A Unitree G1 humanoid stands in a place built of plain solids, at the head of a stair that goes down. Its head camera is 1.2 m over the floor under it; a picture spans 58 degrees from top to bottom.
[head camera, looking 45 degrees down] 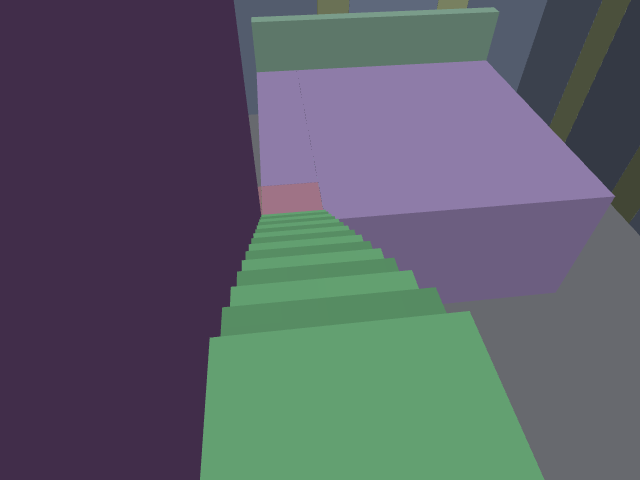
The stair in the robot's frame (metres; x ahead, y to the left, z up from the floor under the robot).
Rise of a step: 0.19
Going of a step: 0.26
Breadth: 0.96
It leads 7 degrees to the left of straight ahead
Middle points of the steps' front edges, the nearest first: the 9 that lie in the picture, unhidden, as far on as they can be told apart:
0.80 -0.03 0.00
1.06 0.00 -0.19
1.31 0.03 -0.37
1.57 0.07 -0.56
1.82 0.10 -0.75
2.07 0.13 -0.94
2.33 0.16 -1.12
2.58 0.19 -1.31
2.83 0.22 -1.50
